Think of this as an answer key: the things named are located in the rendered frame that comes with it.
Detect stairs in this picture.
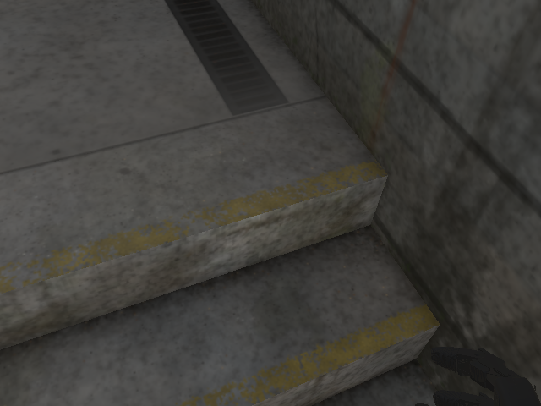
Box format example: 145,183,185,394
0,175,440,406

